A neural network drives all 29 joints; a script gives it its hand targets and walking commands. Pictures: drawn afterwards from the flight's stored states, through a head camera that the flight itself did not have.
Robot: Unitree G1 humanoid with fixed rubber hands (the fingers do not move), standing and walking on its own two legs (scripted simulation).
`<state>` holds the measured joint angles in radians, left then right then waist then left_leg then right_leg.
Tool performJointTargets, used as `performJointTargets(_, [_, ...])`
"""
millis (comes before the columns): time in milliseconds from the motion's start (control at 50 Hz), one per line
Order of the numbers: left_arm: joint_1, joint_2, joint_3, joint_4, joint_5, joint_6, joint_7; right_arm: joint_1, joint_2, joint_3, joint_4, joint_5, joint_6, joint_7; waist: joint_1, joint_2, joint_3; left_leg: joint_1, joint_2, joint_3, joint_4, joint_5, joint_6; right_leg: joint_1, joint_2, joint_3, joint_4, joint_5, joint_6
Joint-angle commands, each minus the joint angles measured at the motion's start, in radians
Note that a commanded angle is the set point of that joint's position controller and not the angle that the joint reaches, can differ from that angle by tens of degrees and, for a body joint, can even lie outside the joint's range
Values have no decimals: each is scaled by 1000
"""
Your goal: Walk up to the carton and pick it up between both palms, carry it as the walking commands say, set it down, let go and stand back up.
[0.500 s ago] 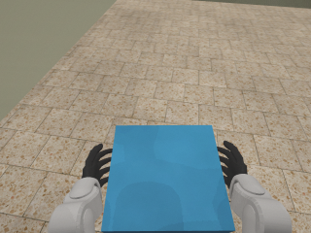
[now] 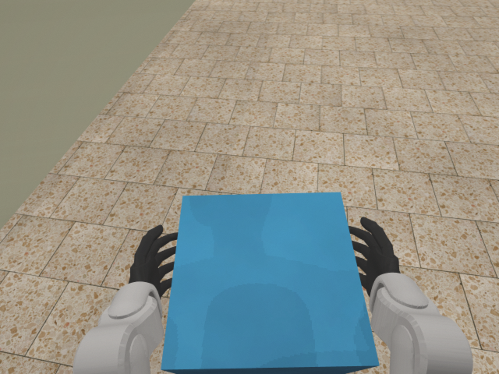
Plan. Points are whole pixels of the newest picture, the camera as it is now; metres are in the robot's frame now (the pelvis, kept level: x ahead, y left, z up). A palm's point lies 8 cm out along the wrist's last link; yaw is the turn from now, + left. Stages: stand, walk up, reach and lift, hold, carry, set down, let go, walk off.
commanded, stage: carry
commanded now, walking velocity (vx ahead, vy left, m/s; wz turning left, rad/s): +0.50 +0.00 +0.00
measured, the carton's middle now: (262, 296) +0.24 +0.00 +0.03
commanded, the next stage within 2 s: none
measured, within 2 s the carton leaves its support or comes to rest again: neither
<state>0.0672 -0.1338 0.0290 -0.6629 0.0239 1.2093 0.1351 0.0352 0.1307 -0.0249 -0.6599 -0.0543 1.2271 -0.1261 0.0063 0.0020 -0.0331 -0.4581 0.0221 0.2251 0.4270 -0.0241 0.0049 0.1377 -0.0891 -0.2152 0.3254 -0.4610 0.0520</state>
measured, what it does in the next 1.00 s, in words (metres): walks ahead: right foot, then left foot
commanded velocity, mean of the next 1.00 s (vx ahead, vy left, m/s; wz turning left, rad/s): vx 0.50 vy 0.00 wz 0.00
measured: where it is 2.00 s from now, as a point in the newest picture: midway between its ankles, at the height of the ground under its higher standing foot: (257, 152)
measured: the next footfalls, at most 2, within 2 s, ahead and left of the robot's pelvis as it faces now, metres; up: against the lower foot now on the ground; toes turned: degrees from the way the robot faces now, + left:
right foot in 0.46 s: +0.50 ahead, -0.12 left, +0.00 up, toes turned -11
left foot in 0.90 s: +0.85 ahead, +0.09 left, +0.00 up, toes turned +11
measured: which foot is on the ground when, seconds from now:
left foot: down 0.00-0.50, up 0.52-0.88, down 0.90-1.00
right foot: down 0.00-0.02, up 0.04-0.44, down 0.46-0.92, up 0.94-1.00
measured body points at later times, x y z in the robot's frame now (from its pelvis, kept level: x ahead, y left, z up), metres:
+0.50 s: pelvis +0.37 -0.02 +0.00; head +0.36 -0.02 +0.45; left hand +0.61 +0.13 +0.09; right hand +0.62 -0.17 +0.09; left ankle +0.15 +0.08 -0.71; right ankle +0.47 -0.11 -0.72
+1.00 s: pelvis +0.74 +0.01 +0.01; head +0.77 +0.02 +0.46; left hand +0.99 +0.16 +0.08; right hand +0.99 -0.15 +0.09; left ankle +0.81 +0.09 -0.72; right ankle +0.55 -0.10 -0.62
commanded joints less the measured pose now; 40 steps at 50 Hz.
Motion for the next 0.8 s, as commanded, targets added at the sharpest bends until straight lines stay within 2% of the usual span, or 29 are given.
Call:
performJointTargets(0, [-409,-670,-644,-91,-277,21,-125,-335,717,619,-15,274,-1,103,-70,67,-358,729,194,-340,-70,-173,96,-448,-12,-61,630,593,-26])
performJointTargets(20, [-370,-684,-640,-79,-274,27,-130,-344,715,613,1,286,-1,109,-41,320,-424,841,406,-808,-261,-357,242,-711,134,17,899,-18,1])
performJointTargets(40, [-354,-723,-642,-51,-277,21,-134,-367,749,617,-19,295,-5,115,-26,212,-373,780,426,-764,-286,-288,244,-772,79,197,1002,-16,-26])
performJointTargets(60, [-379,-783,-663,-61,-297,9,-142,-393,797,625,-39,298,-19,123,-23,122,-339,718,391,-660,-268,-152,223,-771,29,241,982,48,-47])
performJointTargets(80, [-407,-828,-673,-64,-300,-3,-148,-415,847,638,-35,308,-28,134,-20,32,-302,643,358,-523,-265,-29,182,-744,-14,254,901,111,-56])
performJointTargets(100, [-407,-862,-673,-57,-297,-16,-154,-409,885,651,-38,312,-39,141,-24,21,-290,615,320,-407,-255,58,156,-714,-39,254,822,146,-53])
performJointTargets(120, [-404,-878,-677,-43,-290,-28,-153,-377,900,645,-17,306,-47,147,-22,42,-292,600,289,-320,-259,73,133,-676,-35,227,754,170,-45])
performJointTargets(140, [-397,-874,-675,-24,-274,-33,-150,-357,887,637,3,296,-52,151,-21,67,-272,573,277,-280,-275,43,129,-666,-25,202,702,181,-41])
performJointTargets(180, [-391,-856,-670,-7,-251,-41,-143,-357,845,632,6,289,-59,158,-23,101,-213,556,264,-238,-315,-24,135,-713,-27,174,622,244,-31])
performJointTargets(220, [-391,-837,-667,-10,-242,-42,-135,-369,809,631,-10,294,-59,161,-21,111,-163,527,240,-195,-346,-31,133,-733,-25,139,520,313,-16])
performJointTargets(300, [-378,-800,-664,-15,-236,-26,-120,-347,754,615,-14,286,-44,157,-18,125,-92,492,171,-85,-359,72,103,-670,10,52,279,419,-6])
performJointTargets(360, [-398,-776,-666,-40,-247,-13,-115,-336,729,604,-24,279,-30,146,-24,141,-83,529,188,-67,-370,134,88,-610,14,17,186,465,-23])
performJointTargets(400, [-405,-758,-654,-39,-253,-3,-113,-345,719,608,-36,280,-21,139,-18,147,-142,566,178,-22,-255,340,62,-478,45,-24,153,429,-29])
performJointTargets(420, [-401,-749,-644,-30,-254,3,-112,-356,711,608,-38,281,-15,136,-8,142,-183,567,161,14,-144,459,40,-369,80,-61,119,415,-28])
performJointTargets(440, [-384,-740,-633,-14,-256,8,-111,-365,703,607,-38,278,-8,132,9,114,-238,523,130,42,31,525,20,-212,115,-87,106,372,-36])
performJointTargets(460, [-385,-741,-632,-19,-261,9,-112,-376,690,598,-40,272,-3,127,33,46,-289,320,105,30,225,474,-7,14,34,24,139,277,-97])
performJointTargets(480, [-399,-747,-622,-33,-272,-1,-115,-422,697,611,-94,285,-2,127,51,-201,-363,64,23,23,573,192,-50,179,-192,437,49,125,-230])
performJointTargets(500, [-407,-760,-625,-22,-283,-1,-114,-412,723,619,-69,287,3,126,25,-278,-335,-124,-83,-94,805,-440,-43,181,-302,685,-84,255,-296])
performJointTargets(520, [-403,-771,-644,-28,-284,5,-113,-377,747,617,-24,287,6,125,15,-139,-329,-174,1,-219,902,-434,-27,133,-314,611,-88,383,-285])
performJointTargets(540, [-421,-805,-659,-40,-284,0,-116,-386,784,632,-21,295,-2,131,10,-75,-304,-195,60,-258,872,-373,-25,83,-301,524,-94,508,-260])
performJointTargets(560, [-419,-827,-660,-34,-287,-3,-125,-378,808,633,-3,295,-8,136,10,-53,-271,-182,114,-265,788,-321,-27,24,-298,433,-120,528,-232])
performJointTargets(580, [-408,-847,-662,-24,-289,-8,-133,-367,825,634,5,292,-15,140,7,-59,-237,-140,136,-247,670,-288,-33,-22,-260,329,-131,510,-189])
performJointTargets(600, [-398,-859,-663,-16,-295,-12,-140,-362,831,637,-3,289,-23,141,8,-87,-218,-109,118,-200,610,-257,-36,-50,-233,256,-130,544,-167])
performJointTargets(660, [-394,-827,-659,-15,-306,-21,-149,-351,831,638,5,268,-41,128,9,-113,-159,-131,81,-114,431,-196,-36,-64,-218,164,-166,638,-165])
performJointTargets(720, [-399,-802,-658,-49,-315,-28,-149,-350,818,649,-24,269,-48,116,4,-144,-124,-65,27,-36,204,-77,-38,-97,-144,39,-171,750,-140])
performJointTargets(780, [-369,-773,-650,-66,-313,-23,-144,-365,785,660,-71,279,-45,109,11,-201,-122,17,-3,-9,87,36,-28,-66,-135,-5,-152,836,-112])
